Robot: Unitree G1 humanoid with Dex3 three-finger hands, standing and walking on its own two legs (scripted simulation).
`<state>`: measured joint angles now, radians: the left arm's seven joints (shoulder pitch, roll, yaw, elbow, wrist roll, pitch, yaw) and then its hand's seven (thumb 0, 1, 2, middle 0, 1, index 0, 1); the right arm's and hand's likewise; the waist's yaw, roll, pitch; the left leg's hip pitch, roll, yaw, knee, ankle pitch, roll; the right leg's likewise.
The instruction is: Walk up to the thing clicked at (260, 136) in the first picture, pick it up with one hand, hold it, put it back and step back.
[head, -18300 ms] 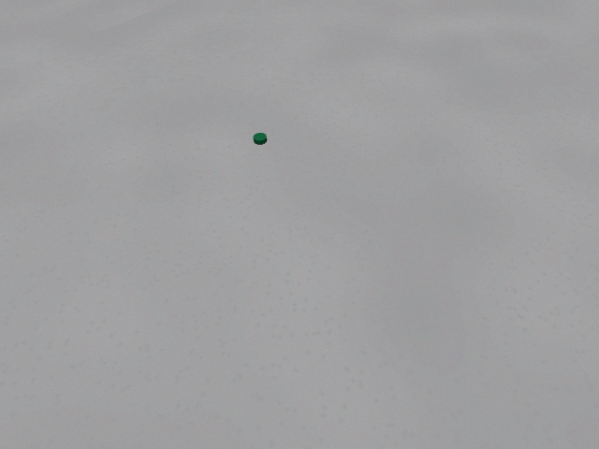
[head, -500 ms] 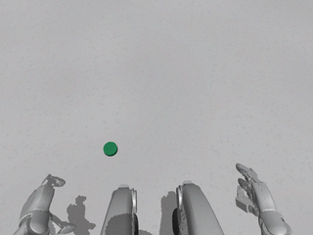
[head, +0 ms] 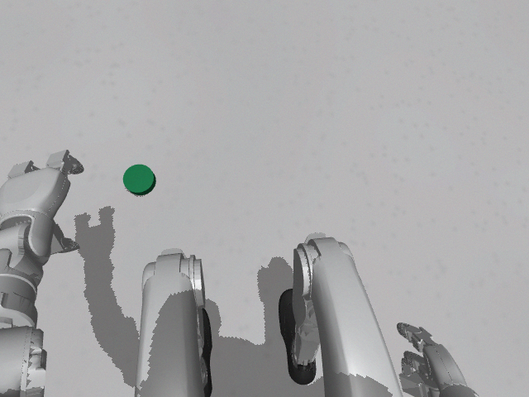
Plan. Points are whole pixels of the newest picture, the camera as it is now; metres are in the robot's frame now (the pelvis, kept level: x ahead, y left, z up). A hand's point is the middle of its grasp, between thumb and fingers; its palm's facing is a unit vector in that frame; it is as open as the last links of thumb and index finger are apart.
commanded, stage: rise first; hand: left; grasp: from above
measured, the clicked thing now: (139, 179) +0.53 +0.25 -0.41
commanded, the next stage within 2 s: none
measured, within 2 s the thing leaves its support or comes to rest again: neither
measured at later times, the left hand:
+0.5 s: hand (84, 188) +0.46 +0.30 -0.23, palm faces -0.44 -0.03 -0.90, open 13.5 cm
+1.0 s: hand (96, 179) +0.49 +0.30 -0.27, palm faces -0.45 -0.05 -0.89, open 14.1 cm
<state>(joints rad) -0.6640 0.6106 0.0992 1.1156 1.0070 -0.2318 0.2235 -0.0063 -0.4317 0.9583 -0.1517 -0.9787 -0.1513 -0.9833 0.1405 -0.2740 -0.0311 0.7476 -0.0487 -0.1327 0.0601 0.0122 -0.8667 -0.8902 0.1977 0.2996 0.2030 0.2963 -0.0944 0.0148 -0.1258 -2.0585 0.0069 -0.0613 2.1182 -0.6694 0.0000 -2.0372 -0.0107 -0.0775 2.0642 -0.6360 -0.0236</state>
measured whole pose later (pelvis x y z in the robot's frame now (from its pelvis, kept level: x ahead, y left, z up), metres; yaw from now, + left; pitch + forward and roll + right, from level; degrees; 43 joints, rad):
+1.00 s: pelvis +0.01 +0.01 -0.08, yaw -5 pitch +35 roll -9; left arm -0.99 0.84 0.13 1.46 1.28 -0.26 0.39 0.00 -0.52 1.00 -0.10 -0.99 -0.10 -0.99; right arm 0.15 -0.29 0.09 0.73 -0.17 -0.05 0.14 0.00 -0.91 -0.90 0.20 0.30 0.20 0.30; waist -0.26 -0.03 0.00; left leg -2.31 0.01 -0.11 2.41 -0.72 0.03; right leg -2.26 0.00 -0.13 2.30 -0.66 0.00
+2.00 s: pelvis +0.00 +0.01 -0.10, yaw -7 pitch +33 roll -11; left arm -1.02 0.91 0.14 1.51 1.29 -0.25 0.42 0.00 -0.55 1.02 -0.09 -1.00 -0.08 -1.01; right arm 0.16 -0.30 0.16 0.70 -0.17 -0.10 0.16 0.00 -0.90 -0.90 0.20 0.30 0.20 0.30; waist -0.31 -0.04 0.05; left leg -2.35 0.01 -0.14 2.47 -0.71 0.03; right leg -2.28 0.01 -0.15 2.33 -0.63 0.01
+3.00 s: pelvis +0.00 +0.01 -0.10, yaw -7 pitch +32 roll -11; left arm -1.05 0.90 0.06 1.49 1.28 -0.25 0.40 -0.01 -0.55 1.02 -0.09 -1.02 -0.09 -1.03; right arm 0.17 -0.30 0.16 0.69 -0.17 -0.11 0.17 0.00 -0.90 -0.89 0.20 0.30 0.20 0.30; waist -0.31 -0.06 0.03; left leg -2.35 0.01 -0.15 2.46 -0.69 0.03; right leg -2.28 0.01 -0.15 2.32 -0.62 0.01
